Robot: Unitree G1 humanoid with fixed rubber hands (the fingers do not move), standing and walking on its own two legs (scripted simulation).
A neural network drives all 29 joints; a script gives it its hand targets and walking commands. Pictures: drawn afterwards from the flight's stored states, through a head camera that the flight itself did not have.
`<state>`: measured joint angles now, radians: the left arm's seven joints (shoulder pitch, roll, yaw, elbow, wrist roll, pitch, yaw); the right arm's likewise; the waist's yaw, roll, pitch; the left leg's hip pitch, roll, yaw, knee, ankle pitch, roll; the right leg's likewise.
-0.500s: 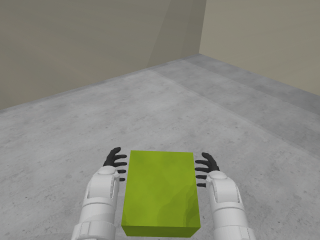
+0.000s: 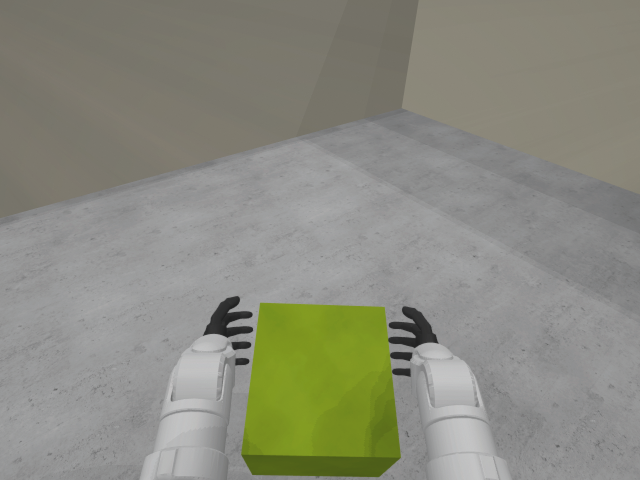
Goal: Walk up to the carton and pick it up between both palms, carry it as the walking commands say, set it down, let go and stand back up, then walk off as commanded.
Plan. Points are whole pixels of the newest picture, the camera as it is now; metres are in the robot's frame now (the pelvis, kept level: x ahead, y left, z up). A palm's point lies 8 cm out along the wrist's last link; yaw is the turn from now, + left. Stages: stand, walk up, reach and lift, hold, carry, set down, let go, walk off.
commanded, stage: hold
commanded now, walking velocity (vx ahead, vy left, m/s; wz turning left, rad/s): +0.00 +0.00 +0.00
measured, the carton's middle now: (319, 389) +0.30 +0.00 -0.04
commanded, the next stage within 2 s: carry in 0.72 s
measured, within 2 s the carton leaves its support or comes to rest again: neither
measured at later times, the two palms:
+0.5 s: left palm (216, 345) +0.30 +0.14 +0.06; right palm (425, 360) +0.29 -0.13 +0.05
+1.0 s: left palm (246, 335) +0.30 +0.10 +0.07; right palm (449, 349) +0.29 -0.16 +0.06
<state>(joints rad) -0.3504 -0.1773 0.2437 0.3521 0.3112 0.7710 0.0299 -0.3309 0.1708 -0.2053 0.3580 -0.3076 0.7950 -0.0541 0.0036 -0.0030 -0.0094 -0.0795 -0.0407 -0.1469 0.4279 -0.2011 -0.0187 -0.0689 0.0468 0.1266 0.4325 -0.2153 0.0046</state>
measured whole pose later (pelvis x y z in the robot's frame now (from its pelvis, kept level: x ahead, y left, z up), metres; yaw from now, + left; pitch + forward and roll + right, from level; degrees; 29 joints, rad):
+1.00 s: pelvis +0.00 -0.03 -0.02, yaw -1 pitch +3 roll -1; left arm -0.30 -0.16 0.08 -0.03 0.16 0.94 0.22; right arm -0.27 0.15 -0.08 -0.05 -0.17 0.98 -0.18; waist 0.00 0.01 -0.08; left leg -0.40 0.05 -0.08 0.64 -0.29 -0.04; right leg -0.38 0.09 0.04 0.60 -0.26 -0.04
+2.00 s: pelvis -0.09 +0.01 -0.04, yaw +12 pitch +2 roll -2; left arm -0.23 -0.15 0.03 -0.36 0.09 1.22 0.27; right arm -0.23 0.15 -0.03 -0.38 -0.08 1.25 -0.24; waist -0.02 0.01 0.03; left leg -0.62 -0.03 -0.04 0.79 -0.20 0.02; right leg -0.60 -0.07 -0.06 0.94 -0.45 0.03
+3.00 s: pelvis -0.38 -0.23 -0.01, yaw +70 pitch +1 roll +4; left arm -0.17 -0.14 0.01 -0.44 0.07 1.20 0.23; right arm -0.19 0.14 0.00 -0.46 -0.07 1.25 -0.26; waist -0.07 -0.03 0.04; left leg -0.56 0.02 0.05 1.08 -0.43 -0.04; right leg -0.42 -0.21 -0.17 0.67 -0.26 0.01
